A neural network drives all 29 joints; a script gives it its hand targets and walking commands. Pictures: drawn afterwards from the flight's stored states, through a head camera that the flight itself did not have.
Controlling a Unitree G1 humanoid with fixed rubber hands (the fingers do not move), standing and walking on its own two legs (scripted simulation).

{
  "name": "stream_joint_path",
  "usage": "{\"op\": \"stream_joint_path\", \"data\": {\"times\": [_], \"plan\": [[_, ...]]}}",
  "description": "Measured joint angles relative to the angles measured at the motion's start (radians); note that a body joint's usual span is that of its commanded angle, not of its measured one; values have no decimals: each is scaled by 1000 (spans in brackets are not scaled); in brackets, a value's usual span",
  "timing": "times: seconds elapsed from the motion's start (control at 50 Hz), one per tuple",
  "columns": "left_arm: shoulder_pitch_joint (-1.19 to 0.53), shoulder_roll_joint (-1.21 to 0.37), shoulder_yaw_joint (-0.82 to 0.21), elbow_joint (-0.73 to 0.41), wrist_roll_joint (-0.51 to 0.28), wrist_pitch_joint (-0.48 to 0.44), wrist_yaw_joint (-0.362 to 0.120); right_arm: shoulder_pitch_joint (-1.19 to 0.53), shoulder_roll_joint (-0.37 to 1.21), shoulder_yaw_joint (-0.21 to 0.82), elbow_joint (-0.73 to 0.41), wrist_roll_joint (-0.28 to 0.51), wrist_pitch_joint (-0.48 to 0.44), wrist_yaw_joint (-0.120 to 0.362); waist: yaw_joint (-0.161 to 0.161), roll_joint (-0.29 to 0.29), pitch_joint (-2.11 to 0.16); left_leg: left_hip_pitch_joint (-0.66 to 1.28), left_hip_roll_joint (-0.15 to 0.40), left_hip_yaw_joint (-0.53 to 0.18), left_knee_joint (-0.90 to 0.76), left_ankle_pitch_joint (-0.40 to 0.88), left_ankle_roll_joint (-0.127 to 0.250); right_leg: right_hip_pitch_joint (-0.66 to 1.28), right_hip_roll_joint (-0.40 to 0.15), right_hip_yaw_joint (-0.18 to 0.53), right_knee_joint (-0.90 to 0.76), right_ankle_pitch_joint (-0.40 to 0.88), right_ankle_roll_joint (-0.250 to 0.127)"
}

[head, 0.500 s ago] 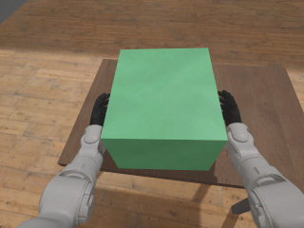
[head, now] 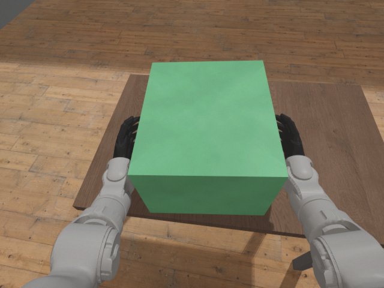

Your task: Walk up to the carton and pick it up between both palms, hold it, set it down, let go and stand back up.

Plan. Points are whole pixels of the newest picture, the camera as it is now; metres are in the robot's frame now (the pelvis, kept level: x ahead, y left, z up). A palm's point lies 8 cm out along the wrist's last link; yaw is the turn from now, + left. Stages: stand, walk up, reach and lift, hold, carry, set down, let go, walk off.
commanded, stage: reach and lift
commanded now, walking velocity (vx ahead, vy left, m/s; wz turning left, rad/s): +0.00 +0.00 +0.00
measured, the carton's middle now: (206, 136) +0.47 +0.00 +0.01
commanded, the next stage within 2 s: none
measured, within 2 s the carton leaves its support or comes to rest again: leaves its support in 1.04 s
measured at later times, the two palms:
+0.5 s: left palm (122, 153) +0.41 +0.19 +0.03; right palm (287, 154) +0.40 -0.17 +0.03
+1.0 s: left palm (122, 153) +0.41 +0.19 +0.03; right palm (288, 155) +0.40 -0.17 +0.03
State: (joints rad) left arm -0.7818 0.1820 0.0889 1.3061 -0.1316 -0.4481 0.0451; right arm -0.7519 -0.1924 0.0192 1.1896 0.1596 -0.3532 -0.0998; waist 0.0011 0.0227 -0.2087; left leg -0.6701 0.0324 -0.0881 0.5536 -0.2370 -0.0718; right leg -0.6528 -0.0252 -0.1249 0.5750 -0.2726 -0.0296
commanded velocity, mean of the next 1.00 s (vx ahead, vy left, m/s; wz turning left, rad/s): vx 0.00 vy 0.00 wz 0.00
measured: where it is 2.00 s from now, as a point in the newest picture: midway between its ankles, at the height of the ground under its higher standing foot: outside the picture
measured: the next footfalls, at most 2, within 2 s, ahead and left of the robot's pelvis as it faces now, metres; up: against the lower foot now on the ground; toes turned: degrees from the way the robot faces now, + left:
none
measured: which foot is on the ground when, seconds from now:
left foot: down 0.00-1.00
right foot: down 0.00-1.00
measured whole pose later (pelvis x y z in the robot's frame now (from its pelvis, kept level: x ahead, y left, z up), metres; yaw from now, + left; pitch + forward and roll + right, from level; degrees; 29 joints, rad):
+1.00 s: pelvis +0.00 +0.02 +0.01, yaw -1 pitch +21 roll -2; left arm -0.78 0.11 0.24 1.31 0.04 -0.55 0.05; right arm -0.75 -0.13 -0.41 1.27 -0.21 -0.51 -0.06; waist 0.00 0.02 -0.21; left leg -0.67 0.04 -0.09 0.50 -0.20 -0.05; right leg -0.60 -0.01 -0.12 0.39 -0.16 -0.01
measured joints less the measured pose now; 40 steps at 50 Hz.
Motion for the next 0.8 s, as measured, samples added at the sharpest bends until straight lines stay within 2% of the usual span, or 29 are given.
{"op": "stream_joint_path", "data": {"times": [0.06,0.14,0.2,0.26,0.44,0.8], "plan": [[0,-8,43,0,45,-9,-12,0,15,-62,3,-66,-7,0,0,0,0,-1,0,0,0,0,0,0,0,0,-3,2,1],[0,-31,137,2,126,-19,-24,0,55,-221,13,-206,-27,-1,0,0,0,-1,0,0,0,1,1,7,1,0,-18,9,5],[0,-49,171,6,151,-38,-25,0,61,-303,20,-295,-46,7,0,0,0,-1,0,0,-7,5,4,16,2,0,-44,24,11],[0,-58,180,6,162,-54,-23,0,61,-359,34,-345,-69,23,-1,0,0,-1,0,0,-22,15,6,25,4,0,-79,44,15],[0,-68,181,5,195,-78,-4,0,61,-425,72,-372,-121,42,-1,0,0,-1,5,1,-49,31,14,51,13,0,-164,93,20],[0,-68,178,5,198,-83,1,0,61,-429,80,-372,-134,43,-1,0,0,-1,6,1,-58,36,17,56,15,0,-183,104,20]]}}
